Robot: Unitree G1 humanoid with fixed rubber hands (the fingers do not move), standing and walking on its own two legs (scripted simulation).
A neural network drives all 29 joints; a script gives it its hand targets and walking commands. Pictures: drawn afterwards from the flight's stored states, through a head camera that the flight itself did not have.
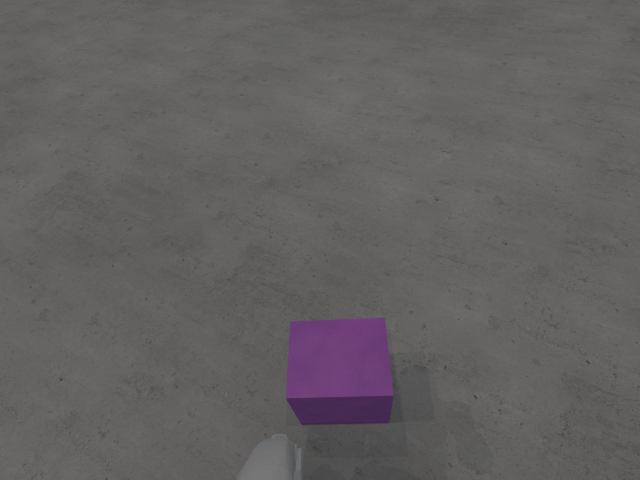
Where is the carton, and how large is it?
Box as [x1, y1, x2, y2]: [286, 317, 392, 424]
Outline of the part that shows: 384,317 290,321 286,398 301,424 388,422 392,401 392,387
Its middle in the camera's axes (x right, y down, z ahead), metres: +0.06 +0.39 +1.12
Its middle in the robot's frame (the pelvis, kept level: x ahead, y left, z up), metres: +0.46 +0.07 -0.65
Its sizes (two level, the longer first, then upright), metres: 0.264 0.208 0.277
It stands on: the floor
